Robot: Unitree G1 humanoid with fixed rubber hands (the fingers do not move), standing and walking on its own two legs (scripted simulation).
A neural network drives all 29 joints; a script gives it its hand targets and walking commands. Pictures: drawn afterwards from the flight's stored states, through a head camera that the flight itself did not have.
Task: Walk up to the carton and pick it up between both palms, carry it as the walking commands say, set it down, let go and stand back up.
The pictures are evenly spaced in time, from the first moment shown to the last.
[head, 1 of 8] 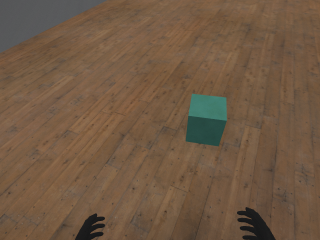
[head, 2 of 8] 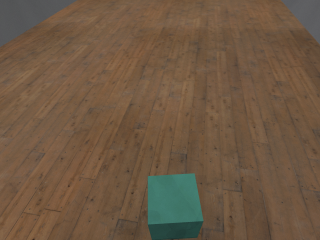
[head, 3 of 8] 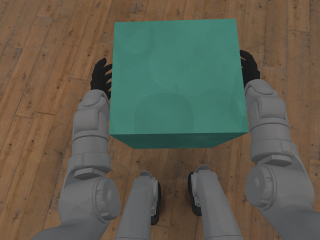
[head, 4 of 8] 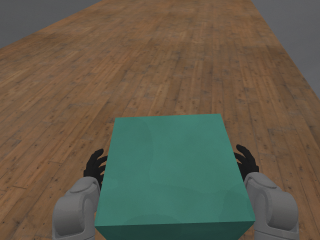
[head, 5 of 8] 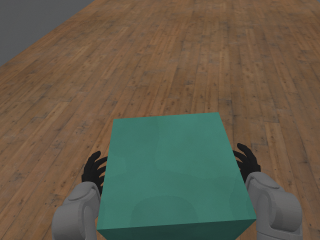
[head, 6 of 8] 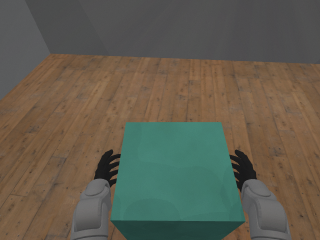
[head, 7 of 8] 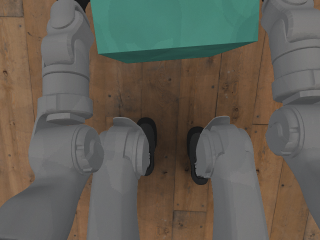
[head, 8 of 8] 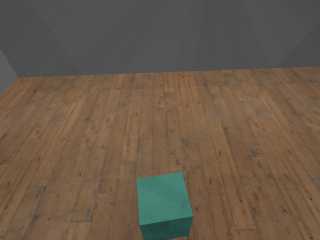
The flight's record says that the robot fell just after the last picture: no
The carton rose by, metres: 0.67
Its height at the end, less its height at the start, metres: +0.00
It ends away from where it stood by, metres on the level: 8.31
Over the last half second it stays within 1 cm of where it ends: yes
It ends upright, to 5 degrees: yes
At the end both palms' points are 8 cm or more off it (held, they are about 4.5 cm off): yes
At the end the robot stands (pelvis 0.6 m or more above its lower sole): yes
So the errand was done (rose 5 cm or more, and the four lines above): yes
